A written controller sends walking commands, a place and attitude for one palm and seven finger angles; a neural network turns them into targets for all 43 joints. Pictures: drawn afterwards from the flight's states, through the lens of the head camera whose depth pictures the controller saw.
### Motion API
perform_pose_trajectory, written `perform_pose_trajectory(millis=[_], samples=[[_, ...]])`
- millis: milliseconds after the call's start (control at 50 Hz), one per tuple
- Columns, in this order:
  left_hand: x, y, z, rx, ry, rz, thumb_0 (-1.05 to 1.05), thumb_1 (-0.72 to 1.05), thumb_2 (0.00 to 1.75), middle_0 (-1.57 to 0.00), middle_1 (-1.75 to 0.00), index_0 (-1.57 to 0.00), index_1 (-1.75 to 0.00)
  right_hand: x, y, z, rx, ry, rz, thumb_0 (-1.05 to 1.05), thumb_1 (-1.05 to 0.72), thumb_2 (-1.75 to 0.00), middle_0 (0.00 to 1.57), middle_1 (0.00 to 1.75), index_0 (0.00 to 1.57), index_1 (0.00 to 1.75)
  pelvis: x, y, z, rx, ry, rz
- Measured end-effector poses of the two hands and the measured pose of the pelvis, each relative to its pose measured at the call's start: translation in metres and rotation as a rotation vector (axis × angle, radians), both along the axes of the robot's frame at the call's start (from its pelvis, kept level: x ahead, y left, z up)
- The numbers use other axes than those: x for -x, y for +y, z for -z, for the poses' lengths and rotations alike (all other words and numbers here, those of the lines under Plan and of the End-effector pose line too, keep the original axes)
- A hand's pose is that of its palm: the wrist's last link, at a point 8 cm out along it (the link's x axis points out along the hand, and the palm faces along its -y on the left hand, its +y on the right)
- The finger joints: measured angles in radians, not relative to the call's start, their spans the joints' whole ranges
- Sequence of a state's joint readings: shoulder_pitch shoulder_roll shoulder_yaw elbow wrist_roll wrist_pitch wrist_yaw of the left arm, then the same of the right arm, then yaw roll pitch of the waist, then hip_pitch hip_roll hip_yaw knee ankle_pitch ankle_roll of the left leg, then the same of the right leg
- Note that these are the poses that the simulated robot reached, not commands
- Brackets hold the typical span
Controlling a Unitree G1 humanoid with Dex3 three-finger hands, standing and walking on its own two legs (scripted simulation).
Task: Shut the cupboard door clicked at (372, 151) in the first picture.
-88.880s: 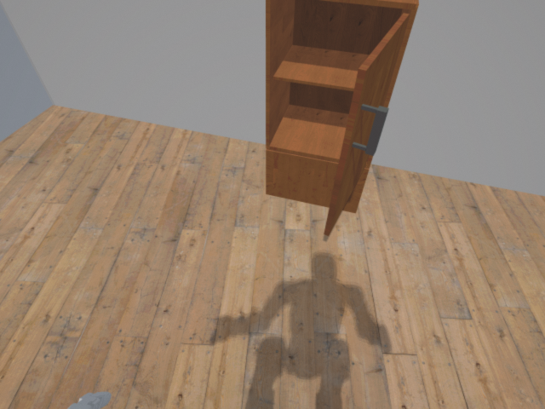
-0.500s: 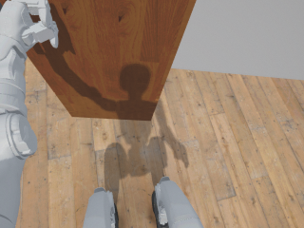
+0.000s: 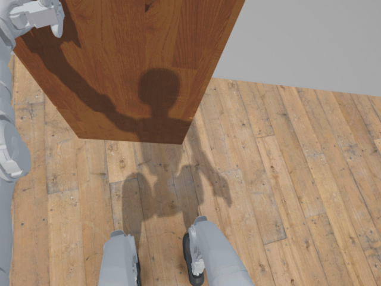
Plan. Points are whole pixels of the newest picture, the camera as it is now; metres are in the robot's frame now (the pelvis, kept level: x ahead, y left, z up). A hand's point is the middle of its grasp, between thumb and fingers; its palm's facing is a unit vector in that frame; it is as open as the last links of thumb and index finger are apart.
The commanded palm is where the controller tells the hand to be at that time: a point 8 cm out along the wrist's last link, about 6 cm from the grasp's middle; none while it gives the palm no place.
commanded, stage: push the door shut along its arc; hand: left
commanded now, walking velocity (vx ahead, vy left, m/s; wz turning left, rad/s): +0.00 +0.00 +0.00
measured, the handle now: out of the picture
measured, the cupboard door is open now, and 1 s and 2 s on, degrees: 0 0 0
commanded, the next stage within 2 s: pull the fist back off the door in 0.02 s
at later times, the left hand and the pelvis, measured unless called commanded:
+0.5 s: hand (71, 10) +0.58 +0.13 +0.11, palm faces +0.13 -0.99 -0.10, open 3.1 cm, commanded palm +0.57 +0.14 +0.11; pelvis -0.03 -0.01 +0.00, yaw +2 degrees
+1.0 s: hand (77, 37) +0.54 +0.12 +0.10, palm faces +0.11 -0.99 -0.02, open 3.1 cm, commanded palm +0.51 +0.16 +0.11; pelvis +0.03 -0.01 +0.04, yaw +1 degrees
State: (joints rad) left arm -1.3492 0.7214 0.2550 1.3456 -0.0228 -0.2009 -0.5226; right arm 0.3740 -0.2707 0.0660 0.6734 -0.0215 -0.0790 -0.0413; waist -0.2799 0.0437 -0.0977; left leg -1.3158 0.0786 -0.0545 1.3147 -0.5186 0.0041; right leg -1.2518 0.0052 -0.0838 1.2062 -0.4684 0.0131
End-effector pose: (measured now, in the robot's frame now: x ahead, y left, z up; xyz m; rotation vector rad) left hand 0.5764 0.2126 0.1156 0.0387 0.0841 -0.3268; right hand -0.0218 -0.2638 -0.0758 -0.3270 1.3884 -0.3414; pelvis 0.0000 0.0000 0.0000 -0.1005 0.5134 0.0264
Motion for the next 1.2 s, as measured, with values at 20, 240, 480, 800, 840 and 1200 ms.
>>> perform_pose_trajectory(millis=[20,240,480,800,840,1200], samples=[[0.0,0.0,0.0,0.001,-0.001,0.002,0.01,0.84,0.93,-1.3,-1.5,-1.33,-1.5,0.0,-0.001,0.0,0.005,-0.003,-0.004,0.01,-0.9,-0.89,0.2,0.3,0.21,0.3,0.001,0.0,0.001,0.002,0.001,-0.001],[0.008,-0.007,0.004,0.062,-0.018,-0.198,0.01,0.75,0.96,-1.3,-1.5,-1.35,-1.5,0.006,0.009,0.009,-0.029,-0.006,-0.07,0.01,-0.91,-0.9,0.2,0.3,0.2,0.3,0.013,0.003,0.008,0.008,0.013,-0.013],[0.021,-0.031,-0.001,-0.072,-0.059,-0.462,0.02,0.81,1.0,-1.3,-1.5,-1.31,-1.5,0.035,0.027,0.014,-0.149,0.008,-0.048,0.0,-0.91,-0.89,0.2,0.3,0.21,0.3,0.026,-0.005,0.004,-0.009,-0.003,-0.024],[0.028,-0.043,0.01,0.0,-0.05,-0.418,0.01,0.94,0.95,-1.3,-1.5,-1.3,-1.5,0.039,0.004,-0.005,-0.14,0.074,0.01,0.01,-0.91,-0.9,0.2,0.3,0.2,0.3,0.006,-0.01,-0.015,-0.038,-0.031,0.014],[0.034,-0.043,0.014,0.002,-0.048,-0.416,0.01,0.93,0.93,-1.3,-1.5,-1.3,-1.5,0.027,0.003,-0.007,-0.144,0.059,0.009,0.01,-0.91,-0.9,0.2,0.3,0.2,0.3,0.0,-0.01,-0.02,-0.043,-0.038,0.018],[0.066,-0.035,-0.001,0.013,-0.1,-0.41,0.02,0.9,0.9,-1.3,-1.5,-1.3,-1.5,-0.107,-0.005,-0.015,-0.156,-0.167,-0.096,0.01,-0.91,-0.9,0.2,0.3,0.2,0.3,-0.038,-0.012,-0.044,-0.065,-0.116,0.0]])
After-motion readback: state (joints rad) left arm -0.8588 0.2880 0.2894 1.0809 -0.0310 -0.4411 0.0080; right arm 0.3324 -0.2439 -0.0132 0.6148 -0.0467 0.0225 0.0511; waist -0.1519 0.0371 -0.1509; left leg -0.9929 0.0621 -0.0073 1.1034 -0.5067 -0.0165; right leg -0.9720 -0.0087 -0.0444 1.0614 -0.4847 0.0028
